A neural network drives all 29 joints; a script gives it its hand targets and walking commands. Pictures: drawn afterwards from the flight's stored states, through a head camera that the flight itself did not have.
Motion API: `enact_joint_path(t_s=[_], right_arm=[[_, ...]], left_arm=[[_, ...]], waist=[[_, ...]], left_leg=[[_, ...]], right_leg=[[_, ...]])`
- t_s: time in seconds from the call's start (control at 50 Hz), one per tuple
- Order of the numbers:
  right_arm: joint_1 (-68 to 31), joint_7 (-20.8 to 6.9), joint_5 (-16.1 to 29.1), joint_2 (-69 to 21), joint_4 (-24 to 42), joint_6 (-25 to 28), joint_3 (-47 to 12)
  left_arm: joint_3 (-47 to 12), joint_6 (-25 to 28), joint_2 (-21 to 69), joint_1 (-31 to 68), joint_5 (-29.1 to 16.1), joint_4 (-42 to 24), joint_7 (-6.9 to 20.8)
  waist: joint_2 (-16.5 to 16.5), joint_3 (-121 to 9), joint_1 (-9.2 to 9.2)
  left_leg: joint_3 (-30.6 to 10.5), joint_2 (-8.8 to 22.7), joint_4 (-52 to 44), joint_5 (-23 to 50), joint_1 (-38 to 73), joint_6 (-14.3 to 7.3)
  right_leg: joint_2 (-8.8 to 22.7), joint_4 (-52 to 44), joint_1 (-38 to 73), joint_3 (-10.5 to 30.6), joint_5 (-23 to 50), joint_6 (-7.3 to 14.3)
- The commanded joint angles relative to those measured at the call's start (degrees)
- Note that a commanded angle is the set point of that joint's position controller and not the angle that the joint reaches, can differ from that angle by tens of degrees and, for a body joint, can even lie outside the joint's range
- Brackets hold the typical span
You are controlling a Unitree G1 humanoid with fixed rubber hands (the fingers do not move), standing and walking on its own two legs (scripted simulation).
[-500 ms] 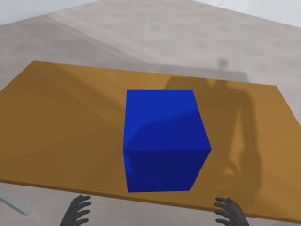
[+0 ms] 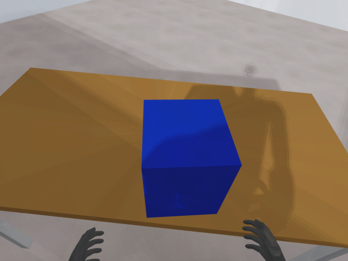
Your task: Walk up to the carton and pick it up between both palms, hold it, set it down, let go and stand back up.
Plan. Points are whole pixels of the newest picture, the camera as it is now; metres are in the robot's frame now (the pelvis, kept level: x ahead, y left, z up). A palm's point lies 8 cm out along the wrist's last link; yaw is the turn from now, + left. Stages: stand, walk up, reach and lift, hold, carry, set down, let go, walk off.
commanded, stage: set down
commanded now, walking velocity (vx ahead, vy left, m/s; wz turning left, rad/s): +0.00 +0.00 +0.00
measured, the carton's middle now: (182, 159) +0.38 -0.02 +0.00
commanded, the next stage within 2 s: let go in 0.24 s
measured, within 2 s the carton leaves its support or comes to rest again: neither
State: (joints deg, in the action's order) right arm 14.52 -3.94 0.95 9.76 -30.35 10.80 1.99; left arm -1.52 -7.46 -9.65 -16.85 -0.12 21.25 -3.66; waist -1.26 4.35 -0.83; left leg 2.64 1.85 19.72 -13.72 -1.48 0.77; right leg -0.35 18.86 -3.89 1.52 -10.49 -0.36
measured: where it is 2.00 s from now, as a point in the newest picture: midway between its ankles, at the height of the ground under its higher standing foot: outside the picture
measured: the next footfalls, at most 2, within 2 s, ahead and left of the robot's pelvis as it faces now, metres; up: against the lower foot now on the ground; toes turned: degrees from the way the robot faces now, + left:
none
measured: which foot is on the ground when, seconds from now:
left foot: down 0.00-1.00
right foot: down 0.00-1.00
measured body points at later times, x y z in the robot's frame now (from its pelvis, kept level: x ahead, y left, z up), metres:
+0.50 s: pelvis -0.01 +0.00 +0.00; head -0.01 +0.02 +0.45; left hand +0.16 +0.22 -0.10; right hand +0.17 -0.22 -0.06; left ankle -0.03 +0.12 -0.75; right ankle +0.00 -0.13 -0.75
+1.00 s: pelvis -0.02 +0.00 -0.01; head -0.02 +0.01 +0.44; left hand +0.09 +0.29 -0.12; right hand +0.18 -0.22 -0.06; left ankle -0.03 +0.12 -0.75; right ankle +0.00 -0.13 -0.75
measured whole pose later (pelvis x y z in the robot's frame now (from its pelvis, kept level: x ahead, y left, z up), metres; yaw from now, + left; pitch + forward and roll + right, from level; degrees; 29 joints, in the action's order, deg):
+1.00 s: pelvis -0.02 +0.00 -0.01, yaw +1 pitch -2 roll -1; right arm 13.2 -3.0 -1.6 16.8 -28.8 8.1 -3.6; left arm 2.6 -1.5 -18.7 -12.8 1.7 43.6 1.6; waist -1.0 -0.2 -1.1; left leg 2.0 1.7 29.3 -16.8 -11.0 0.2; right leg 0.2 27.6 -12.8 0.4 -13.4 -0.7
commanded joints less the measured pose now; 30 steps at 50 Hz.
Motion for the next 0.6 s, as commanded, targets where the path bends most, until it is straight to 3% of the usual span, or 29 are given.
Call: enact_joint_path(t_s=[0.0,0.02,0.04,0.08,0.1,0.12,0.14,0.18,0.2,0.24,0.26,0.3,0.36,0.38,0.42,0.44,0.46,0.48,0.54,0.56,0.58], right_arm=[[-4.95,1.27,-1.47,7.41,1.38,-1.76,3.69],[-3.63,1.33,-1.58,6.63,0.18,-2.22,3.3],[-4.86,1.65,-1.73,7.04,2.31,-1.57,3.44],[-4.56,1.66,-1.79,6.87,-0.74,-1.87,3.18],[-4.88,2.11,-2.52,5.58,-3.43,-2.65,2.21],[-5.9,1.92,-2.0,6.14,-0.95,-1.88,2.66],[-5.71,1.88,-1.97,6.53,-1.04,-1.85,2.62],[-6.34,2.29,-3.17,6.78,-4.13,-2.16,3.29],[-7.0,2.43,-3.23,6.6,-3.02,-2.3,2.77],[-7.09,1.97,-2.77,7.35,-4.65,-2.02,3.11],[-6.31,2.29,-3.28,6.97,-3.36,-2.25,3.06],[-7.51,2.36,-2.98,6.21,-3.33,-2.32,3.13],[-7.26,2.12,-4.16,6.05,-5.98,-3.1,3.15],[-6.78,2.35,-4.4,6.27,-5.73,-2.98,2.99],[-8.23,2.16,-4.19,6.55,-6.57,-2.87,3.31],[-6.56,1.82,-3.64,7.26,-7.31,-2.72,3.16],[-7.8,1.93,-4.12,7.22,-5.24,-2.12,3.27],[-8.33,1.83,-3.15,6.22,-5.95,-1.68,2.58],[-8.02,2.26,-4.09,6.9,-5.47,-2.52,2.4],[-9.17,2.28,-4.63,7.16,-7.09,-2.8,3.53],[-6.13,2.11,-4.32,7.36,-7.02,-2.97,2.85]], left_arm=[[1.34,1.28,-4.55,5.36,0.39,-5.66,-0.04],[1.75,0.85,-4.98,5.19,1.1,-5.42,0.13],[2.18,1.61,-5.6,6.35,1.02,-6.96,0.08],[2.13,1.73,-4.91,6.82,0.97,-6.01,-0.1],[2.96,1.01,-5.57,7.66,2.14,-1.9,0.75],[3.78,1.33,-6.3,8.13,1.96,-5.2,0.44],[3.5,1.18,-5.9,7.7,2.05,-5.13,0.28],[3.59,0.47,-6.68,9.26,1.87,-1.4,1.1],[4.09,0.81,-6.65,9.94,1.62,-2.46,1.14],[3.56,0.35,-6.34,9.2,2.66,-1.53,0.85],[4.34,0.4,-6.82,8.49,1.59,-1.02,1.08],[3.65,0.39,-6.74,9.8,1.58,-2.72,1.05],[3.02,-0.31,-5.24,9.92,2.38,2.89,2.24],[3.81,-0.58,-5.71,9.28,2.28,3.64,2.72],[3.5,0.21,-6.31,11.89,1.83,-0.11,2.01],[3.87,0.4,-5.49,9.82,3.02,2.39,1.82],[4.03,0.05,-6.37,11.48,2.44,-0.37,1.78],[4.15,0.4,-5.86,11.08,3.36,0.46,1.68],[4.39,0.2,-7.25,11.8,1.71,1.11,2.09],[4.26,0.5,-7.08,12.54,2.13,0.75,1.93],[3.99,0.23,-6.37,11.18,2.61,2.47,2.07]], waist=[[4.23,0.34,0.18],[6.19,0.13,0.59],[3.5,-1.48,-0.4],[5.92,-1.81,0.63],[5.41,0.59,1.04],[6.77,-1.17,-0.04],[7.7,-2.34,0.18],[7.02,-0.84,1.37],[5.15,-0.89,0.82],[9.11,-0.39,0.74],[5.87,-0.9,0.7],[7.0,0.67,0.73],[7.66,2.48,1.44],[4.9,0.96,0.98],[8.84,-0.51,1.35],[9.24,-0.55,1.07],[8.38,-0.73,1.01],[9.62,-1.46,0.73],[5.1,0.31,1.47],[5.78,1.27,1.96],[4.09,1.31,1.93]], left_leg=[[1.13,-0.69,-4.3,4.24,-4.01,2.19],[1.41,-0.71,-3.94,4.99,-3.49,2.37],[1.11,-0.91,-3.68,6.6,-3.42,1.99],[1.67,-0.92,-3.31,8.25,-2.66,2.7],[1.95,-1.73,-2.77,7.24,-3.0,2.44],[1.73,-1.05,-3.17,8.06,-3.5,2.73],[1.27,-0.55,-2.94,7.9,-3.73,2.6],[1.4,-0.91,-3.25,4.3,-4.12,2.45],[1.96,-0.93,-3.08,7.07,-3.96,2.13],[1.48,-0.26,-4.27,5.25,-3.96,2.59],[1.64,-0.62,-3.76,5.22,-4.65,2.0],[1.13,-0.21,-5.05,3.68,-6.67,1.76],[1.7,-0.59,-5.45,3.67,-7.52,2.14],[1.89,-0.95,-4.37,5.38,-5.39,1.81],[1.38,0.11,-5.07,4.62,-6.0,2.54],[1.34,-0.35,-4.83,6.42,-5.44,2.51],[1.64,-0.52,-4.43,6.31,-5.77,2.39],[1.52,-0.46,-4.38,6.9,-6.26,2.76],[1.99,-0.92,-4.49,3.75,-7.12,1.12],[1.84,-0.82,-5.26,3.49,-7.57,1.73],[1.65,-1.13,-5.17,2.58,-7.34,0.83]], right_leg=[[-0.37,-3.32,-1.76,-1.98,-0.59,2.95],[0.23,-3.03,-1.59,-1.63,0.4,2.91],[-0.34,-2.26,-0.71,-1.96,1.75,2.78],[-0.23,-1.55,0.46,-2.09,3.14,2.56],[0.51,-2.63,-1.04,-1.32,1.74,2.43],[-0.13,-1.57,-0.02,-2.01,2.95,2.39],[-0.07,-0.93,0.99,-2.18,3.41,2.7],[0.14,-1.73,0.02,-1.88,0.99,2.7],[0.13,-1.11,0.81,-1.74,3.26,2.37],[-0.56,-0.77,-0.05,-2.6,1.11,2.47],[-0.25,-0.96,0.8,-2.12,1.85,2.59],[-0.47,-1.01,0.8,-2.28,0.51,2.68],[-0.52,-0.21,1.65,-2.63,1.08,2.25],[-0.25,-0.9,1.11,-2.15,1.61,2.4],[-0.81,0.33,2.45,-3.04,1.75,2.37],[-1.13,0.77,1.76,-3.19,1.87,2.44],[-0.73,0.02,1.93,-2.6,2.48,2.53],[-1.08,1.0,3.9,-3.28,3.42,2.29],[-0.63,0.22,3.11,-1.76,1.7,2.57],[-1.29,0.6,2.08,-2.94,0.31,2.33],[-0.81,-0.42,2.34,-1.92,0.18,2.31]])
